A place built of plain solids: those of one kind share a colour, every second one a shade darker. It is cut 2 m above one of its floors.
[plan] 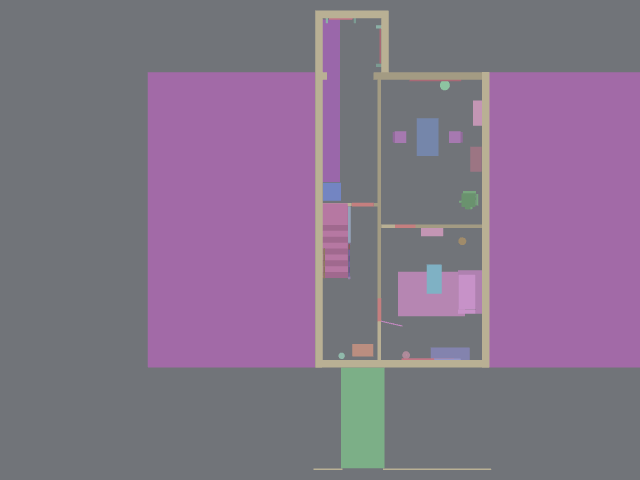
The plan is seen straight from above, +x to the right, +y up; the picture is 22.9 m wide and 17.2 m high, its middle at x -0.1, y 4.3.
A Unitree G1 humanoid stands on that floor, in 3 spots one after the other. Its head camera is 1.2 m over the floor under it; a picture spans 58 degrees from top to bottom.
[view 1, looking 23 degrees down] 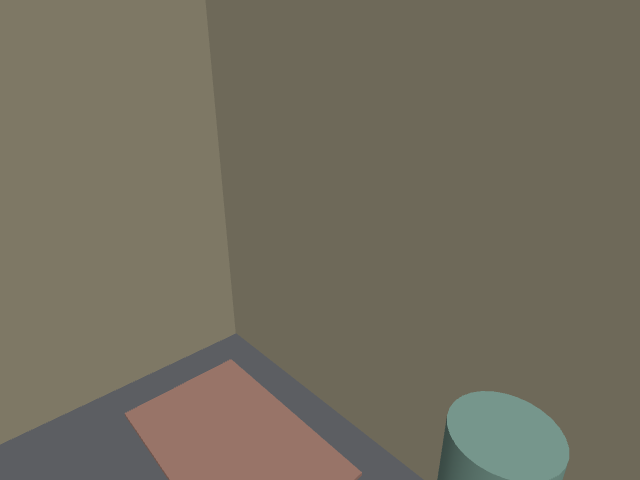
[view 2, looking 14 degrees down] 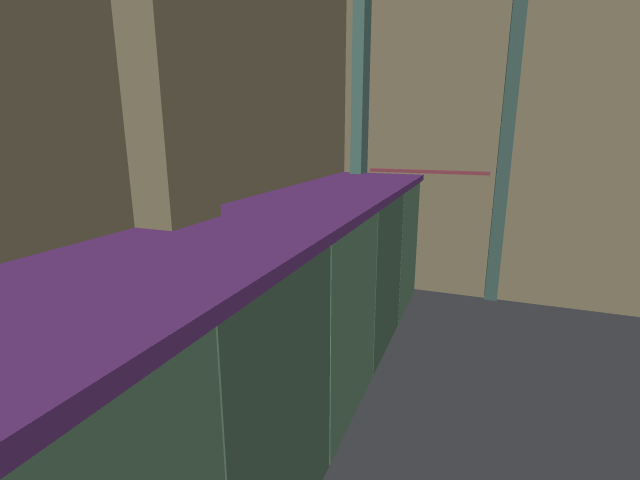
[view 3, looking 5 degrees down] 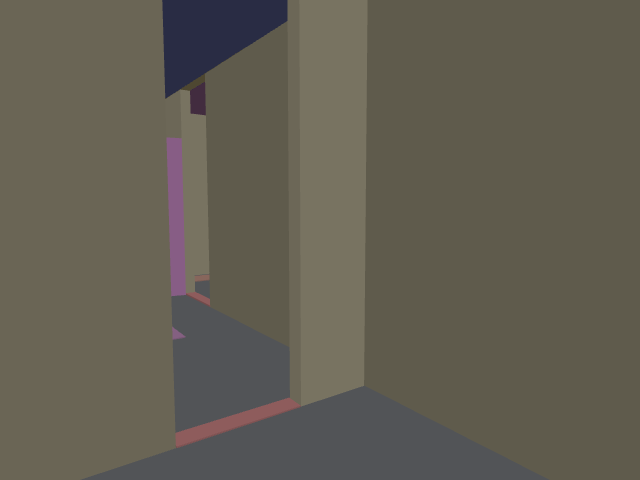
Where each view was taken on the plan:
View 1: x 0.45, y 0.87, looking -43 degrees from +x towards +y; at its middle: wall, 1.39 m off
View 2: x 1.05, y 8.98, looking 111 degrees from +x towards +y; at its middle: worktop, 1.24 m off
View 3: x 3.94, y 6.91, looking -126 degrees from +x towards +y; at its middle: wall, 2.55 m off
